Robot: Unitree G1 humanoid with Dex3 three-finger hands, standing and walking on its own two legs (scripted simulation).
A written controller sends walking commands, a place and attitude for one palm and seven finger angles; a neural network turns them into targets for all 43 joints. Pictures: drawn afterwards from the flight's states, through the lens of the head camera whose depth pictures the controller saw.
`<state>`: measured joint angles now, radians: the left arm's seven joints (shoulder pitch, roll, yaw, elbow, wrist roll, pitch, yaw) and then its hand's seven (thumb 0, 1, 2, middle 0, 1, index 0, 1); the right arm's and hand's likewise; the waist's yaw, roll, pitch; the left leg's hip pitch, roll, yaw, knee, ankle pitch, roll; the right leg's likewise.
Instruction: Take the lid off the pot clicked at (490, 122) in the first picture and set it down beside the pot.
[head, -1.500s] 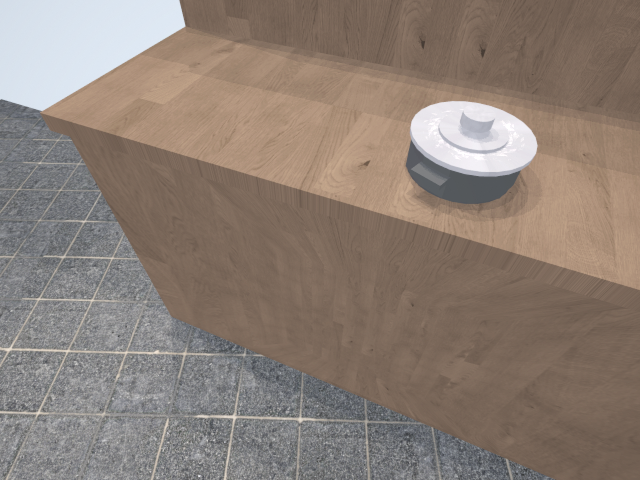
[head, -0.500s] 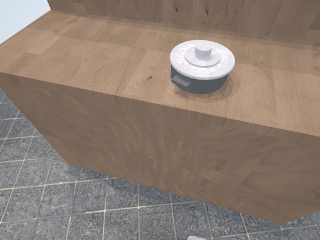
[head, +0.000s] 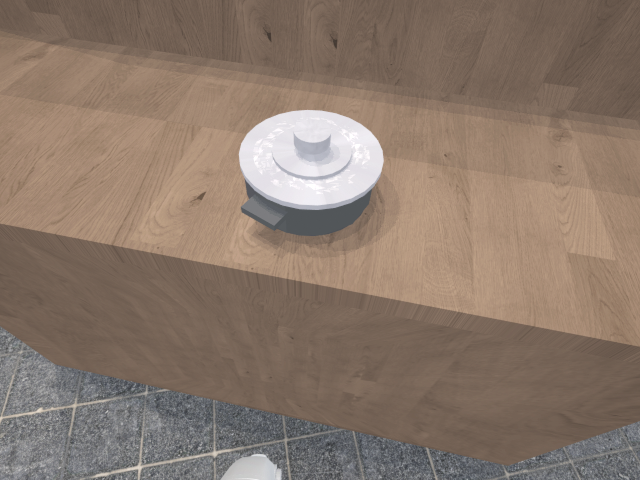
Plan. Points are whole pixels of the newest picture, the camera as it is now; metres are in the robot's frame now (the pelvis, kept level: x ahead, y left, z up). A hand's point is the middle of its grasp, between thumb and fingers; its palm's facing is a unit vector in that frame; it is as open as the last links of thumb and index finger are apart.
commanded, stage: shuffle to correct the standing spot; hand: left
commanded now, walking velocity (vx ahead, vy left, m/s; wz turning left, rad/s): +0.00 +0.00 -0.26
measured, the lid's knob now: (312, 136) +0.48 +0.06 +0.16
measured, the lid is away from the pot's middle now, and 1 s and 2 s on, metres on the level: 0.00 0.00 0.00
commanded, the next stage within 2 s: come to a stop and stand still in 0.86 s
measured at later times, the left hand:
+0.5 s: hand (199, 424) +0.21 +0.20 -0.17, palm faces -0.08 -0.97 -0.22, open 7.4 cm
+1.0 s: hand out of the picture +0.11 +0.12 -0.17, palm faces -0.06 -0.97 -0.23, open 7.4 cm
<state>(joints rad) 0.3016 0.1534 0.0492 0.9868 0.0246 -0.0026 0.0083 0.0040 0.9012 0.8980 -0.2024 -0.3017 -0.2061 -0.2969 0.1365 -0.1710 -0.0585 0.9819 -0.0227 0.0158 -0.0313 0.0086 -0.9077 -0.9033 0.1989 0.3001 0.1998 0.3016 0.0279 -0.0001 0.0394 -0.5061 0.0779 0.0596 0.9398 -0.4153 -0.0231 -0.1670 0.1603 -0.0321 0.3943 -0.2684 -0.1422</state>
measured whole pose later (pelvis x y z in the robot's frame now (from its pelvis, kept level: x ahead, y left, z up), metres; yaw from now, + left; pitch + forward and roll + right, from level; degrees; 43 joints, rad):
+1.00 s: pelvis +0.01 -0.05 +0.00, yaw -4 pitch +1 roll +0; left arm 0.15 0.17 0.04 0.92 0.03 0.03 0.05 0.00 0.90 0.90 -0.21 -0.30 -0.21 -0.30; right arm 0.15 -0.19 -0.07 0.99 -0.01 0.08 -0.03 0.01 -0.91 -0.90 0.20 0.30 0.20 0.30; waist -0.01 -0.01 0.10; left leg -0.43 -0.02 0.00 1.02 -0.53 -0.06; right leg -0.31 -0.02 -0.01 0.52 -0.23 -0.01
